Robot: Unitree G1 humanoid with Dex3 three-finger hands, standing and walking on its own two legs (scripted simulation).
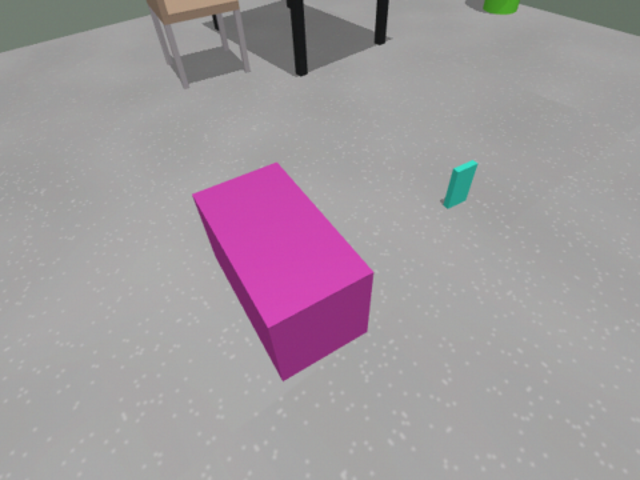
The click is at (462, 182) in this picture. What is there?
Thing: carton on end
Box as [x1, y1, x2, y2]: [443, 160, 477, 208]
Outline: 474,161 469,161 453,169 443,204 447,208 465,199 477,164
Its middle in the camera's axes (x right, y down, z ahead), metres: +0.62 -0.23 +1.73
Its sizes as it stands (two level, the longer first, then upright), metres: 0.112 0.030 0.214
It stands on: the floor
